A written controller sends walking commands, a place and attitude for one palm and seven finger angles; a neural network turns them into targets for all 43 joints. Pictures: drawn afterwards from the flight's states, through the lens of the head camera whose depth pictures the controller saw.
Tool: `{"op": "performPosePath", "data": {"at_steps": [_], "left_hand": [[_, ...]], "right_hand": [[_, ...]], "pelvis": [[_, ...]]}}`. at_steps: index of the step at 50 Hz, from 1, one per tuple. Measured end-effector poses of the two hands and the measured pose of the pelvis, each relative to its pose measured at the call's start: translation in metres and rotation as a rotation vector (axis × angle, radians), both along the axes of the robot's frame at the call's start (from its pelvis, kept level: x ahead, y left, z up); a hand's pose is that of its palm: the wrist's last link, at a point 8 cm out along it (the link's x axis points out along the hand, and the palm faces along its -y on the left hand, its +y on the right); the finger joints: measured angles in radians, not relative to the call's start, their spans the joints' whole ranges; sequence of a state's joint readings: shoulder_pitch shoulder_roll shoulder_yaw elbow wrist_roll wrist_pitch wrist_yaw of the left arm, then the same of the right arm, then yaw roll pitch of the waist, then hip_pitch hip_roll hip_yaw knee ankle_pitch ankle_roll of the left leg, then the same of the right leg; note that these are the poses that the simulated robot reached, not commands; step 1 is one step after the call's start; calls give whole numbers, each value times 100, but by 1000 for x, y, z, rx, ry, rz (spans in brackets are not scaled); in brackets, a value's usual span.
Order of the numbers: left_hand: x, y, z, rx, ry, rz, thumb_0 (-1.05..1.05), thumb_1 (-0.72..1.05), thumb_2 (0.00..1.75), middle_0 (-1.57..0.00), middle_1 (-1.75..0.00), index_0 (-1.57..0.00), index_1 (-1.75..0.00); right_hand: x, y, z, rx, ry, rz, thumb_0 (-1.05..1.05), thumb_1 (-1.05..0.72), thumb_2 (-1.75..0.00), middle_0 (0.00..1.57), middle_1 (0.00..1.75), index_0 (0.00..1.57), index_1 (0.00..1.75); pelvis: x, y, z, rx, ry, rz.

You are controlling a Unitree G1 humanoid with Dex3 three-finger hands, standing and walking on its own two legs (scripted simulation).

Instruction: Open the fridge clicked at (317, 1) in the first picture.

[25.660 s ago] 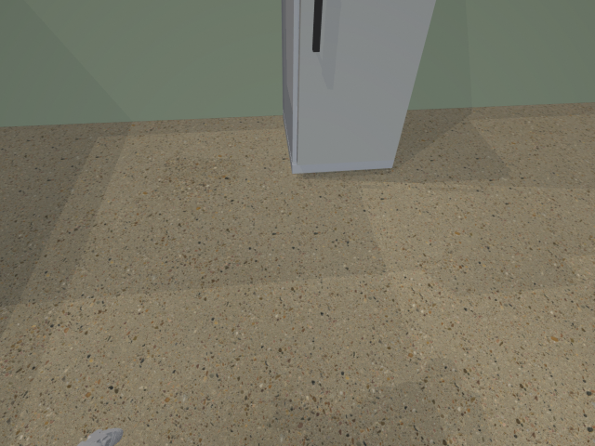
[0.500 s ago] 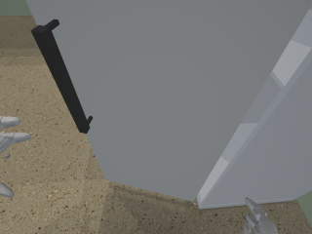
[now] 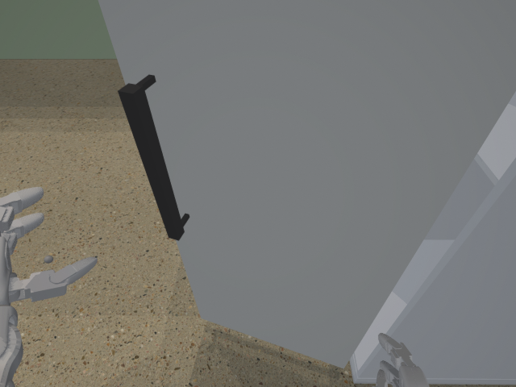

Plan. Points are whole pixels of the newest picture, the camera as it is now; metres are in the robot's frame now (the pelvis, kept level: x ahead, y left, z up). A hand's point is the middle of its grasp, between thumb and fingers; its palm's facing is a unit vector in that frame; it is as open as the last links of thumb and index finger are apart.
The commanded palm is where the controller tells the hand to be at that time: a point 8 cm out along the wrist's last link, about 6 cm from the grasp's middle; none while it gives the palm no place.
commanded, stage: draw the hand back to the body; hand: left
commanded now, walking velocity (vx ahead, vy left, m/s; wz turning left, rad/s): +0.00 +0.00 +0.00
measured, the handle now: (164, 169) +0.45 +0.24 +0.10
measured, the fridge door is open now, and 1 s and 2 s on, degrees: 72 72 72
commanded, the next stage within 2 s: step back with the hand held close in 0.68 s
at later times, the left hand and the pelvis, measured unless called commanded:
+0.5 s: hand (69, 266) +0.20 +0.26 +0.16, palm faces +0.47 -0.75 -0.46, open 7.6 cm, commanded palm +0.15 +0.28 +0.18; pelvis +0.02 -0.03 +0.01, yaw +0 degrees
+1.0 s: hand (80, 269) +0.20 +0.24 +0.16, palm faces +0.42 -0.80 -0.44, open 7.4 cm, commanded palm +0.13 +0.28 +0.19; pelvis -0.02 -0.02 +0.01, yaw -1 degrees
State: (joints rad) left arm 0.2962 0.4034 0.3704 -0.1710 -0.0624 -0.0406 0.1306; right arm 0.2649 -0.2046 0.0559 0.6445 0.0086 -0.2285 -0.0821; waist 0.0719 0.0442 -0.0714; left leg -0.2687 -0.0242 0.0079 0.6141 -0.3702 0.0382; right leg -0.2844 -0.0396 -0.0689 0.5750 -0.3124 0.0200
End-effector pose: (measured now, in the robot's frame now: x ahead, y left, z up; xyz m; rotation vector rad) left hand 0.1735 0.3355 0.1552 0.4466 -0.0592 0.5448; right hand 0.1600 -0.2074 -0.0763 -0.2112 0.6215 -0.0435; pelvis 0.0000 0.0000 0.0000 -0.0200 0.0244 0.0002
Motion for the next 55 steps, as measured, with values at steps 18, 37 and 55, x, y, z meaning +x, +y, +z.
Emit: {"op": "performPosePath", "data": {"at_steps": [18, 37, 55], "left_hand": [[-12, -48, 38, 101, -20, -71, 1, 69, 80, -22, -42, -22, -43], [-29, -60, 33, 70, -26, -50, 2, 89, 89, -22, -31, -22, -31], [-26, -52, 20, 119, 15, -205, 2, 89, 90, -22, -30, -22, -31]], "right_hand": [[34, -34, 9, -34, 0, -3, 1, -91, -90, 20, 30, 20, 30], [22, -39, 8, -15, 1, -3, 1, -91, -90, 20, 30, 20, 30], [-34, -45, 11, -65, 117, -154, 1, -91, -90, 20, 30, 20, 30]], "pelvis": [[22, -17, 8, 5, -22, 7], [9, -33, 9, 13, -64, 10], [-27, -10, 9, 14, -9, -25]]}}
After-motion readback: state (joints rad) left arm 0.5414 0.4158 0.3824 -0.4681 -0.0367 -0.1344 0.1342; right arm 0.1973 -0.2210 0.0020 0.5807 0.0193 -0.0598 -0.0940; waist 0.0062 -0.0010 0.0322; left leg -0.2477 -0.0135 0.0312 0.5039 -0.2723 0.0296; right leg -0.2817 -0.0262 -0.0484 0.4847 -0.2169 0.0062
